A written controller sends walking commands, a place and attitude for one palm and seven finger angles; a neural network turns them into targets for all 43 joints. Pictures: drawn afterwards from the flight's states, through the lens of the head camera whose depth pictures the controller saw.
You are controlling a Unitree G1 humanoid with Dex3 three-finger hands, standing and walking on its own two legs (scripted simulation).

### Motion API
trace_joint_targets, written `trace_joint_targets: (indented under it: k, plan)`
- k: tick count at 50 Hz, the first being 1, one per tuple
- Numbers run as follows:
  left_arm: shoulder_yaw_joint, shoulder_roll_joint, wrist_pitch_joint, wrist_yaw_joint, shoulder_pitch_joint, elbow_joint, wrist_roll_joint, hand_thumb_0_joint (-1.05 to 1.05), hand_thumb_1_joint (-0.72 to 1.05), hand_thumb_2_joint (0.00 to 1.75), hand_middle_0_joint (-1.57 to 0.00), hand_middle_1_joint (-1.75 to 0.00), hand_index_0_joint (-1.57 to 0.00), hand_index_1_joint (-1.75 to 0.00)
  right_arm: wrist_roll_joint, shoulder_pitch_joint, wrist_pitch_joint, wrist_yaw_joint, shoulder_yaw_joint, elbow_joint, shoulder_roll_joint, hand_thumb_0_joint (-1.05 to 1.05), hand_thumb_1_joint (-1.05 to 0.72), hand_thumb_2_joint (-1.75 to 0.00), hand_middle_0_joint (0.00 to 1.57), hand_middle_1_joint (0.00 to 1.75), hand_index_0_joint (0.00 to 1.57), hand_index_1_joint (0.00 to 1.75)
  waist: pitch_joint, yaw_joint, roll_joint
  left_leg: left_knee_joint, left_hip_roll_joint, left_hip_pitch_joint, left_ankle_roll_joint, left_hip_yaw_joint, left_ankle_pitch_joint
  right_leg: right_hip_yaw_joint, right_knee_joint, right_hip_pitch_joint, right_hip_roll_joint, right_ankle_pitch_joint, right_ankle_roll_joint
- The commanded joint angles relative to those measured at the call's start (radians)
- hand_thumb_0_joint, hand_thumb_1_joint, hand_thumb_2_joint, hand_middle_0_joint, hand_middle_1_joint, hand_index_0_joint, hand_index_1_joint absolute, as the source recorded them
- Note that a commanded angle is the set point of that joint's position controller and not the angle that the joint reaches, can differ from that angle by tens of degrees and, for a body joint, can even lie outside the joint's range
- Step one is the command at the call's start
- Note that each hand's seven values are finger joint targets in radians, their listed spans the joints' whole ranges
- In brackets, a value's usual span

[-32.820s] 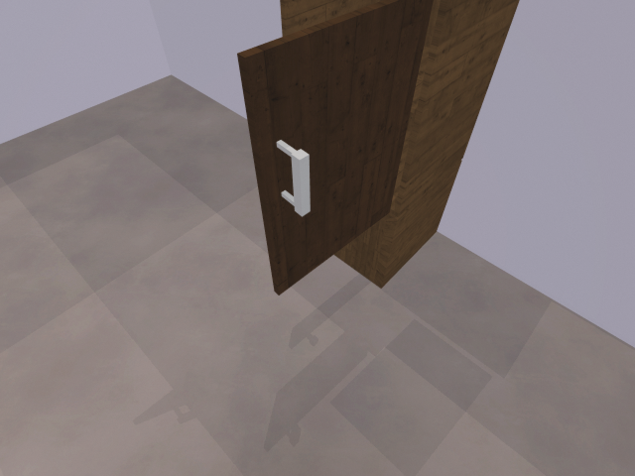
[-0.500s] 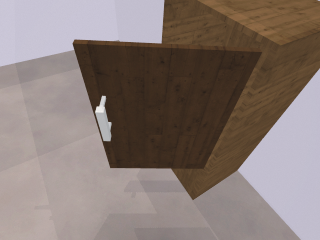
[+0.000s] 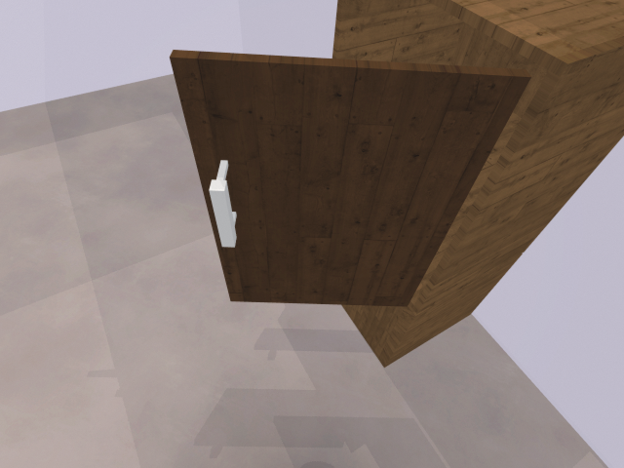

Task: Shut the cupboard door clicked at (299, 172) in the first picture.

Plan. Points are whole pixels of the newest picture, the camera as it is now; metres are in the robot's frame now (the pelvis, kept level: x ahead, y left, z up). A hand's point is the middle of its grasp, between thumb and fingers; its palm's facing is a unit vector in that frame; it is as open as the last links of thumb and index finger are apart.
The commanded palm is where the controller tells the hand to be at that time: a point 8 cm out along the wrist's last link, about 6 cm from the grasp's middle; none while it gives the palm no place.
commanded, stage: come to a stop and stand still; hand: left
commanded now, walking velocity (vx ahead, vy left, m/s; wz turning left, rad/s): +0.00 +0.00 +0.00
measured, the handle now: (226, 205) +0.47 +0.17 +0.03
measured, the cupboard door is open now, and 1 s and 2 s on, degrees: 59 59 59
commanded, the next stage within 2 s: look again from close up in 0.60 s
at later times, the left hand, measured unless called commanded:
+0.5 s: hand out of the picture -0.08 +0.14 -0.18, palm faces +0.02 -0.99 -0.14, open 7.4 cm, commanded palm none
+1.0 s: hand out of the picture -0.03 +0.19 -0.17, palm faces +0.02 -0.97 -0.23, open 7.4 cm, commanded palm none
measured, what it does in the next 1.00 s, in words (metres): steps on the spot: right foot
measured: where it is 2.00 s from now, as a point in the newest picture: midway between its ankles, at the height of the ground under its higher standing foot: outside the picture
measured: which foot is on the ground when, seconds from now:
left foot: down 0.00-1.00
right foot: up 0.00-0.04, down 0.06-1.00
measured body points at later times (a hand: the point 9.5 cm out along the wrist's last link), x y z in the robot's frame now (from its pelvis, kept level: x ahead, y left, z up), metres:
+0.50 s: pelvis -0.05 -0.01 +0.00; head -0.05 +0.00 +0.45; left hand -0.08 +0.20 -0.16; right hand -0.08 -0.23 -0.15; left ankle +0.03 +0.08 -0.74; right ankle -0.05 -0.13 -0.74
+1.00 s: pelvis -0.03 +0.01 -0.01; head -0.04 +0.00 +0.44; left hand -0.03 +0.24 -0.16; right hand -0.03 -0.21 -0.17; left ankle +0.02 +0.08 -0.74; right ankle -0.05 -0.13 -0.74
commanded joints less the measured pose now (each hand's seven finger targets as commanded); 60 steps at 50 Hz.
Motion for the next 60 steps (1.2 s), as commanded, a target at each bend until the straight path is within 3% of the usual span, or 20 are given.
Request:
trace_joint_targets:
  k: [1, 3, 4, 5, 6, 7, 9, 13, 24, 34, 35, 36, 37, 38, 40, 42, 45, 47, 52, 60]
  plan:
    - [-0.001, 0.042, -0.034, 0.003, 0.133, -0.008, -0.003, 0.0, 0.9, 0.9, -0.2, -0.3, -0.2, -0.3, 0.01, 0.064, -0.012, 0.003, -0.026, -0.035, -0.131, 0.0, -0.9, -0.9, 0.2, 0.3, 0.2, 0.3, -0.135, 0.014, 0.096, -0.091, 0.201, 0.11, 0.062, -0.202, 0.27, -0.002, -0.347, 0.116, -0.012, 0.192, 0.004]
    - [-0.003, 0.093, -0.05, 0.01, 0.126, -0.002, 0.0, 0.0, 0.9, 0.9, -0.2, -0.3, -0.2, -0.3, 0.021, 0.064, -0.011, 0.011, -0.019, -0.041, -0.086, 0.0, -0.9, -0.9, 0.2, 0.3, 0.2, 0.3, -0.121, -0.01, -0.042, -0.04, 0.105, 0.04, -0.024, -0.117, 0.086, 0.157, -0.411, 0.137, -0.134, 0.342, -0.049]
    - [-0.006, 0.111, -0.053, 0.008, 0.108, -0.004, -0.003, 0.0, 0.9, 0.9, -0.2, -0.3, -0.2, -0.3, 0.018, 0.067, -0.008, 0.015, -0.012, -0.039, -0.067, 0.0, -0.9, -0.9, 0.2, 0.3, 0.2, 0.3, -0.092, -0.02, -0.05, -0.054, 0.084, 0.041, -0.041, -0.101, 0.053, 0.169, -0.406, 0.107, -0.181, 0.405, -0.078]
    - [-0.011, 0.111, -0.052, 0.006, 0.105, -0.002, -0.004, 0.0, 0.9, 0.9, -0.2, -0.3, -0.2, -0.3, 0.014, 0.074, -0.011, 0.02, -0.012, -0.03, -0.069, 0.0, -0.9, -0.9, 0.2, 0.3, 0.2, 0.3, -0.105, -0.025, -0.007, -0.077, 0.083, 0.092, -0.043, -0.1, 0.092, 0.142, -0.376, 0.076, -0.167, 0.412, -0.078]
    - [-0.014, 0.097, -0.06, 0.006, 0.103, 0.004, -0.006, 0.0, 0.9, 0.9, -0.2, -0.3, -0.2, -0.3, 0.011, 0.065, -0.007, 0.017, -0.011, -0.016, -0.078, 0.0, -0.9, -0.9, 0.2, 0.3, 0.2, 0.3, -0.116, -0.025, -0.074, -0.067, 0.1, 0.121, -0.045, -0.101, 0.116, 0.129, -0.372, 0.062, -0.119, 0.387, -0.06]
    - [-0.018, 0.083, -0.059, 0.006, 0.101, 0.008, -0.007, 0.0, 0.9, 0.9, -0.2, -0.3, -0.2, -0.3, 0.012, 0.069, -0.006, 0.017, -0.013, -0.01, -0.091, 0.0, -0.9, -0.9, 0.2, 0.3, 0.2, 0.3, -0.107, -0.024, -0.082, -0.077, 0.11, 0.124, -0.044, -0.105, 0.102, 0.112, -0.383, 0.051, -0.108, 0.325, -0.049]
    - [-0.025, 0.077, -0.053, 0.004, 0.108, 0.016, -0.006, 0.0, 0.9, 0.9, -0.2, -0.3, -0.2, -0.3, 0.013, 0.064, -0.003, 0.019, -0.008, 0.005, -0.09, 0.0, -0.9, -0.9, 0.2, 0.3, 0.2, 0.3, -0.027, -0.021, -0.038, -0.125, 0.114, 0.099, -0.04, -0.122, 0.022, 0.104, -0.428, 0.002, -0.087, 0.153, -0.041]
    - [-0.028, 0.078, -0.048, 0.002, 0.154, 0.041, -0.005, 0.0, 0.9, 0.9, -0.2, -0.3, -0.2, -0.3, 0.01, 0.082, 0.005, 0.022, -0.002, 0.028, -0.099, 0.0, -0.9, -0.9, 0.2, 0.3, 0.2, 0.3, 0.048, -0.017, 0.009, -0.185, 0.116, 0.049, -0.041, -0.151, -0.132, 0.107, -0.467, -0.051, -0.067, -0.011, -0.035]
    - [-0.03, 0.047, -0.054, 0.003, 0.256, 0.086, -0.005, 0.0, 0.9, 0.9, -0.2, -0.3, -0.2, -0.3, 0.011, 0.166, 0.004, 0.018, 0.004, 0.074, -0.067, 0.0, -0.9, -0.9, 0.2, 0.3, 0.2, 0.3, 0.037, -0.01, 0.024, -0.19, 0.111, 0.012, -0.039, -0.157, -0.179, 0.098, -0.47, -0.054, -0.055, -0.047, -0.039]
    - [-0.035, 0.008, -0.059, 0.006, 0.312, 0.116, -0.005, 0.0, 0.9, 0.9, -0.2, -0.3, -0.2, -0.3, 0.013, 0.197, -0.006, 0.011, 0.007, 0.09, -0.041, 0.0, -0.9, -0.9, 0.2, 0.3, 0.2, 0.3, 0.028, -0.003, 0.044, -0.209, 0.122, -0.009, -0.034, -0.179, -0.175, 0.081, -0.427, -0.032, -0.046, 0.043, -0.041]
    - [-0.045, 0.044, -0.077, 0.036, 0.332, 0.131, 0.018, 0.0, 0.9, 0.9, -0.2, -0.3, -0.2, -0.3, 0.007, 0.05, -0.014, 0.022, 0.008, 0.009, -0.102, 0.0, -0.9, -0.9, 0.2, 0.3, 0.2, 0.3, 0.085, 0.03, 0.107, 0.007, 0.096, -0.074, -0.079, -0.086, -0.087, 0.093, -0.432, -0.043, -0.076, 0.163, -0.056]
    - [-0.031, 0.103, -0.078, 0.028, 0.264, 0.076, 0.004, 0.0, 0.9, 0.9, -0.2, -0.3, -0.2, -0.3, 0.008, 0.128, -0.003, 0.03, 0.007, -0.017, -0.055, 0.0, -0.9, -0.9, 0.2, 0.3, 0.2, 0.3, 0.003, -0.046, 0.091, 0.047, 0.069, -0.02, -0.07, -0.094, -0.165, 0.157, -0.462, -0.121, -0.117, -0.147, -0.078]
    - [-0.022, 0.103, -0.076, 0.023, 0.223, 0.053, 0.003, 0.0, 0.9, 0.9, -0.2, -0.3, -0.2, -0.3, 0.002, 0.164, 0.004, 0.032, 0.0, -0.004, -0.054, 0.0, -0.9, -0.9, 0.2, 0.3, 0.2, 0.3, 0.016, -0.062, 0.1, 0.061, 0.064, -0.013, -0.055, -0.101, -0.176, 0.157, -0.452, -0.182, -0.113, -0.223, -0.088]
    - [-0.023, 0.092, -0.082, 0.022, 0.219, 0.049, -0.001, 0.0, 0.9, 0.9, -0.2, -0.3, -0.2, -0.3, 0.003, 0.206, 0.001, 0.032, 0.001, 0.001, -0.053, 0.0, -0.9, -0.9, 0.2, 0.3, 0.2, 0.3, -0.047, -0.077, 0.106, 0.061, 0.073, 0.018, -0.048, -0.11, -0.14, 0.141, -0.411, -0.163, -0.099, -0.161, -0.094]
    - [-0.024, 0.061, -0.087, 0.02, 0.236, 0.049, -0.001, 0.0, 0.9, 0.9, -0.2, -0.3, -0.2, -0.3, 0.002, 0.219, -0.016, 0.03, 0.009, -0.01, -0.056, 0.0, -0.9, -0.9, 0.2, 0.3, 0.2, 0.3, -0.072, -0.055, 0.126, -0.03, 0.102, -0.016, -0.03, -0.169, -0.132, 0.074, -0.31, -0.082, -0.044, -0.019, -0.079]
    - [-0.026, 0.03, -0.077, 0.018, 0.263, 0.055, 0.001, 0.0, 0.9, 0.9, -0.2, -0.3, -0.2, -0.3, 0.004, 0.176, -0.016, 0.025, 0.0, -0.032, -0.086, 0.0, -0.9, -0.9, 0.2, 0.3, 0.2, 0.3, -0.028, -0.029, 0.055, -0.114, 0.131, -0.1, -0.014, -0.218, -0.275, 0.048, -0.285, -0.057, -0.014, -0.054, -0.067]
    - [-0.026, 0.024, -0.068, 0.016, 0.29, 0.056, 0.006, 0.0, 0.9, 0.9, -0.2, -0.3, -0.2, -0.3, 0.005, 0.13, -0.017, 0.025, -0.001, -0.041, -0.102, 0.0, -0.9, -0.9, 0.2, 0.3, 0.2, 0.3, 0.042, 0.0, 0.064, -0.189, 0.141, -0.174, 0.001, -0.248, -0.334, 0.032, -0.254, -0.025, -0.003, 0.015, -0.056]
    - [-0.026, 0.031, -0.072, 0.015, 0.281, 0.054, 0.005, 0.0, 0.9, 0.9, -0.2, -0.3, -0.2, -0.3, 0.006, 0.128, -0.02, 0.026, -0.002, -0.037, -0.109, 0.0, -0.9, -0.9, 0.2, 0.3, 0.2, 0.3, 0.044, 0.0, -0.005, -0.184, 0.133, -0.148, -0.002, -0.233, -0.288, 0.055, -0.279, -0.032, -0.014, 0.028, -0.059]
    - [-0.026, 0.065, -0.081, 0.013, 0.247, 0.035, 0.0, 0.0, 0.9, 0.9, -0.2, -0.3, -0.2, -0.3, 0.007, 0.126, -0.033, 0.027, 0.002, -0.023, -0.12, 0.0, -0.9, -0.9, 0.2, 0.3, 0.2, 0.3, 0.01, -0.008, -0.026, -0.155, 0.123, -0.044, -0.006, -0.185, -0.135, 0.087, -0.322, -0.03, -0.043, 0.111, -0.058]
    - [-0.025, 0.108, -0.079, 0.011, 0.21, 0.03, -0.002, 0.0, 0.9, 0.9, -0.2, -0.3, -0.2, -0.3, 0.011, 0.094, -0.049, 0.022, 0.008, -0.004, -0.142, 0.0, -0.9, -0.9, 0.2, 0.3, 0.2, 0.3, -0.065, -0.007, 0.035, -0.117, 0.125, 0.047, -0.009, -0.147, 0.075, 0.085, -0.33, 0.041, -0.059, 0.258, -0.045]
